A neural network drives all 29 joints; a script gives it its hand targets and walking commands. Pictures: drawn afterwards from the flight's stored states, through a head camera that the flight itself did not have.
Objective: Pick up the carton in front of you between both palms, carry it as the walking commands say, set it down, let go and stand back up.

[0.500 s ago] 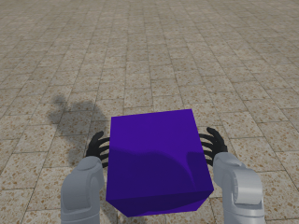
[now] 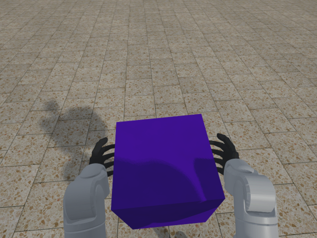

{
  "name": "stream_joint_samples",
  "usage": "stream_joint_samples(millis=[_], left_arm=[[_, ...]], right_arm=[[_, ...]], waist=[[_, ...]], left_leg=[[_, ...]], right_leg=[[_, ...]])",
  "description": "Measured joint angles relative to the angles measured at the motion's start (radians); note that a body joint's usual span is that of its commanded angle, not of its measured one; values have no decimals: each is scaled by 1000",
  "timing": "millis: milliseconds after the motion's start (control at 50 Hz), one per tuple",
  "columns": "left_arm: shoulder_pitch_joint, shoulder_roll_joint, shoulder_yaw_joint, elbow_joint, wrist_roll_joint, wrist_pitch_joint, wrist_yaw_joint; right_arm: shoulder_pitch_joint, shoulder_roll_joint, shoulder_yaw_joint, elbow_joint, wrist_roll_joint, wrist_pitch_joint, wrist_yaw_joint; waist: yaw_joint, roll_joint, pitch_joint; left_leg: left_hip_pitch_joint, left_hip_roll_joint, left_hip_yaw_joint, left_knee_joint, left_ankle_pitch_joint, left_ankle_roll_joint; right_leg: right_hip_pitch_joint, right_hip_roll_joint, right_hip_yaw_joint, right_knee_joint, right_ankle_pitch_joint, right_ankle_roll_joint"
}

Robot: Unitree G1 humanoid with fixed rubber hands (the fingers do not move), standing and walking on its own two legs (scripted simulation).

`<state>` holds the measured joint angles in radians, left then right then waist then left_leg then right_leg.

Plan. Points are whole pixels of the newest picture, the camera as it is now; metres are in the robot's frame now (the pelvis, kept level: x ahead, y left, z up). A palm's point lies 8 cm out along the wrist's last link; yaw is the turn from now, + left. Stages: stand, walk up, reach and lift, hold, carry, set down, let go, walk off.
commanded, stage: carry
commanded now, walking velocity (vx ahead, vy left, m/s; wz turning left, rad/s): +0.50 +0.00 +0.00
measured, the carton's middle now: (164, 176) +0.29 +0.00 +0.01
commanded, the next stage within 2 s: none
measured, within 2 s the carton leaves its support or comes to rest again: neither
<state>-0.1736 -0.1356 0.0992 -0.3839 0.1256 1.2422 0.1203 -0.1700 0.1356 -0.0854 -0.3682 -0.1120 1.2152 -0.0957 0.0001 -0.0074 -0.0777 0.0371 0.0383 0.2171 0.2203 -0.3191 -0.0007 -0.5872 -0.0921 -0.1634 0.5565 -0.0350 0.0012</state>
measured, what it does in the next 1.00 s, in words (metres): walks ahead: right foot, then left foot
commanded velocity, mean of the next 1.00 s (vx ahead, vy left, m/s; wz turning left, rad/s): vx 0.49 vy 0.00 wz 0.00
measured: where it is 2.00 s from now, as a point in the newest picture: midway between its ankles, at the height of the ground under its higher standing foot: (156, 150)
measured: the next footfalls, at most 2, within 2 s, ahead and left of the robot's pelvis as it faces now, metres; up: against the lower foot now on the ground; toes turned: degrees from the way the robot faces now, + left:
right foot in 0.08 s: +0.24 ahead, -0.11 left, +0.00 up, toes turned -11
left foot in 0.58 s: +0.57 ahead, +0.10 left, +0.00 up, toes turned +12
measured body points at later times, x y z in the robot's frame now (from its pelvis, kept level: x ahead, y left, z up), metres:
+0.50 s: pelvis +0.33 -0.01 +0.00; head +0.34 -0.02 +0.45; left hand +0.60 +0.14 +0.08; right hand +0.61 -0.16 +0.07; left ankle +0.49 +0.12 -0.71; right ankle +0.20 -0.10 -0.74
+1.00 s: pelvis +0.67 +0.01 +0.00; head +0.67 +0.02 +0.45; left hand +0.95 +0.17 +0.08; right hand +0.95 -0.13 +0.09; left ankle +0.53 +0.09 -0.74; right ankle +0.82 -0.12 -0.71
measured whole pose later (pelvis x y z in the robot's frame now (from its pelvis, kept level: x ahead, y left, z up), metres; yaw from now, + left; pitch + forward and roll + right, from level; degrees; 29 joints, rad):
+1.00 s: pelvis +0.67 +0.01 +0.00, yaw +0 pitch +4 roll -1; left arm -0.18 -0.14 0.10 -0.37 0.13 1.24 0.12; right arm -0.17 0.14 -0.09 -0.36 -0.12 1.21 -0.09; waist 0.00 -0.01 -0.07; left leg 0.05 0.03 0.21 0.20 -0.31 0.01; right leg -0.60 -0.09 -0.16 0.57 -0.03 0.00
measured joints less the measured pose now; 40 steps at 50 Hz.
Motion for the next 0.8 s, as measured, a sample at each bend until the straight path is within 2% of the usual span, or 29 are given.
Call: stream_joint_samples(millis=[60,80,100,140,160,200,260,360,440,520,560,580,600,620,660,680,720,800], left_arm=[[-1,0,4,32,2,4,-4],[-5,-1,3,54,4,-1,-6],[-12,-2,-1,90,9,-16,-9],[-23,-4,-4,152,13,-36,-11],[-21,-4,-4,168,13,-39,-11],[-1,-1,-5,175,10,-43,-10],[31,3,-5,152,1,-53,-8],[66,6,-10,93,-15,-77,-4],[67,6,-18,41,-21,-77,-4],[47,5,-25,0,-18,-51,-4],[32,4,-19,-11,-13,-33,-4],[21,6,-11,-9,-11,-26,-5],[8,4,4,3,-10,-23,-4],[-1,3,18,15,-7,-20,-5],[-9,-2,31,37,0,-11,-5],[-10,-2,31,47,3,-5,-6],[-11,-1,24,63,6,2,-6],[-13,-2,7,57,5,1,-3]], right_arm=[[0,0,0,23,-10,11,2],[-1,-2,-5,34,-14,12,2],[-3,-1,-16,52,-17,6,2],[0,-1,-31,84,-23,0,3],[5,-2,-31,95,-25,-1,3],[16,-3,-21,110,-27,-4,2],[32,-5,1,109,-24,-18,1],[58,-6,29,65,-17,-47,-6],[65,-7,31,5,-6,-44,-12],[54,-6,22,-45,2,-19,-15],[34,-5,15,-48,5,-5,-15],[21,-3,14,-35,5,-5,-15],[3,-1,13,-9,2,-11,-13],[-15,2,9,18,1,-13,-11],[-31,5,2,55,-2,-8,-9],[-30,5,0,65,-2,-4,-9],[-20,3,-4,70,-3,3,-8],[-3,0,-11,40,2,4,-8]], waist=[[-3,14,-17],[1,28,-20],[5,49,-18],[12,50,0],[12,44,13],[11,34,34],[11,24,58],[6,19,57],[0,19,40],[1,13,16],[3,4,5],[-2,-14,0],[-6,-34,2],[-11,-36,7],[-12,-24,22],[-12,-19,29],[-11,-11,38],[-10,-3,51]], left_leg=[[60,20,-15,78,-109,-36],[47,42,-24,173,-162,-44],[-10,75,-41,328,-162,-41],[-180,63,-130,687,-143,-29],[-262,50,-153,819,-129,-18],[-396,44,-161,933,-69,-3],[-536,59,-149,884,17,1],[-653,83,-123,650,137,-24],[-660,76,-89,454,229,-23],[-599,44,-42,303,291,5],[-529,19,-7,234,284,18],[-507,2,9,238,262,44],[-509,-7,23,285,229,72],[-505,-5,28,314,196,89],[-463,3,31,295,172,95],[-434,3,31,267,169,92],[-375,2,26,203,166,86],[-265,-5,11,102,151,75]], right_leg=[[93,35,-48,-100,-4,-21],[118,48,-63,-103,-2,-38],[115,57,-78,-51,-35,-62],[132,54,-86,-12,-109,-91],[157,51,-86,-30,-123,-94],[216,50,-84,-91,-124,-82],[303,54,-73,-181,-128,-78],[442,60,-56,-292,-159,-61],[550,62,-48,-333,-219,-33],[659,58,-41,-331,-315,7],[691,42,-28,-258,-396,30],[675,17,-21,-160,-448,37],[616,-14,-4,-3,-445,34],[534,-15,39,180,-431,31],[368,12,100,474,-406,12],[297,17,108,552,-380,2],[183,11,104,585,-313,-7],[31,-16,91,463,-207,5]])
